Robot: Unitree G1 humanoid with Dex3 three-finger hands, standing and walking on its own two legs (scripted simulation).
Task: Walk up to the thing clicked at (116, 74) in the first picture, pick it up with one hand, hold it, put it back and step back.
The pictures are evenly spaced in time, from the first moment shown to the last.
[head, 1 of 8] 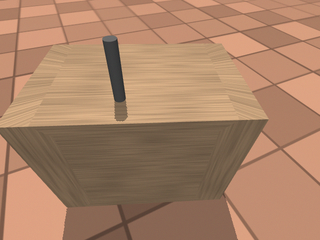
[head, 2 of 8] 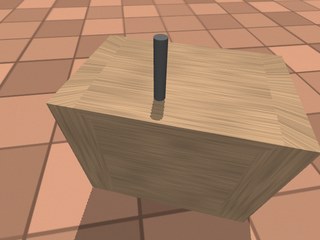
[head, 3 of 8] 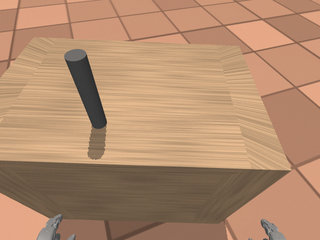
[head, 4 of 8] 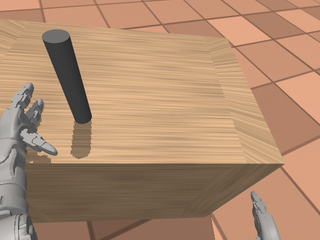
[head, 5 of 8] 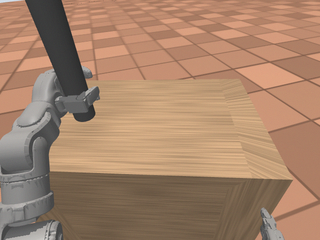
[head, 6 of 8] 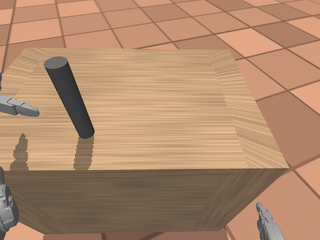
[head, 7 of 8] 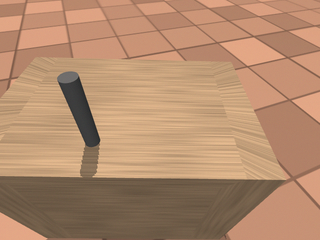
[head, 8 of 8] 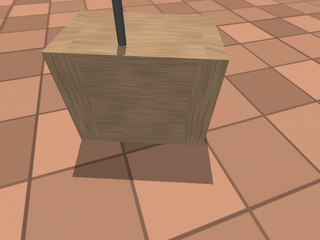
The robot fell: no
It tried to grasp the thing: yes
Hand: left
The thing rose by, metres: 0.26
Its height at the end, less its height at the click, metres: +0.00
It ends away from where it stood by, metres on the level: 0.02
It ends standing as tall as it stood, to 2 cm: yes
